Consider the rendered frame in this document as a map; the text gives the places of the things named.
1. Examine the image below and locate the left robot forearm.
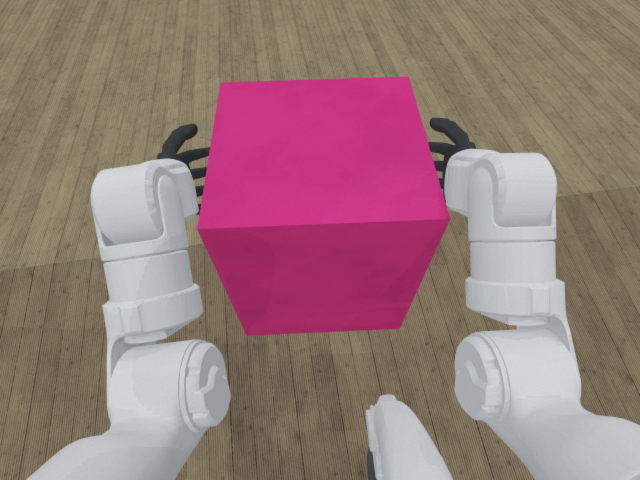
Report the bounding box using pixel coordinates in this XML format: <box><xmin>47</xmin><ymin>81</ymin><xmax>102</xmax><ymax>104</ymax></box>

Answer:
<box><xmin>91</xmin><ymin>159</ymin><xmax>203</xmax><ymax>422</ymax></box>

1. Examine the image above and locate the right robot hand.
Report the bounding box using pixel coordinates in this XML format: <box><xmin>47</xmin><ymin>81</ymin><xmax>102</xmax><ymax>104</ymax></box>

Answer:
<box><xmin>428</xmin><ymin>118</ymin><xmax>476</xmax><ymax>203</ymax></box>

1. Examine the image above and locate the carton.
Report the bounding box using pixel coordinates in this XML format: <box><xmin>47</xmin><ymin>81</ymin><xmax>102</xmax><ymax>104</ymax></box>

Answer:
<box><xmin>197</xmin><ymin>76</ymin><xmax>450</xmax><ymax>336</ymax></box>

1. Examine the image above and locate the robot right upper arm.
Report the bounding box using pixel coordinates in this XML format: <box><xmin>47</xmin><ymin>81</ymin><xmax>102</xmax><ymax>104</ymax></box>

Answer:
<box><xmin>454</xmin><ymin>328</ymin><xmax>640</xmax><ymax>480</ymax></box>

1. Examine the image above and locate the robot left upper arm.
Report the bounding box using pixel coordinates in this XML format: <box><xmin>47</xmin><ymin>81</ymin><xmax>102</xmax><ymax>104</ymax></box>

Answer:
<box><xmin>26</xmin><ymin>339</ymin><xmax>231</xmax><ymax>480</ymax></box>

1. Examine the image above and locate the right robot forearm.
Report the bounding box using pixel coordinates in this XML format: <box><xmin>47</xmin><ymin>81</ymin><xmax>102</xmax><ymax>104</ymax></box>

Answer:
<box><xmin>444</xmin><ymin>149</ymin><xmax>581</xmax><ymax>398</ymax></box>

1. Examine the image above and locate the right robot thigh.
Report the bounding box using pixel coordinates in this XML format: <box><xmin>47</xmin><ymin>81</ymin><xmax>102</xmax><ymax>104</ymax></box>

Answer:
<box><xmin>366</xmin><ymin>400</ymin><xmax>453</xmax><ymax>480</ymax></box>

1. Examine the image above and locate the robot right shin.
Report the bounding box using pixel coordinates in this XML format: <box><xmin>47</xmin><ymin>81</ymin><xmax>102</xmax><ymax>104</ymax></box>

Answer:
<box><xmin>372</xmin><ymin>395</ymin><xmax>397</xmax><ymax>480</ymax></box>

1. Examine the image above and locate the left robot hand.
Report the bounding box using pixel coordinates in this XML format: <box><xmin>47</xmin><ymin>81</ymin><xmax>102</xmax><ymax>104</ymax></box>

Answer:
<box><xmin>157</xmin><ymin>124</ymin><xmax>210</xmax><ymax>215</ymax></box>

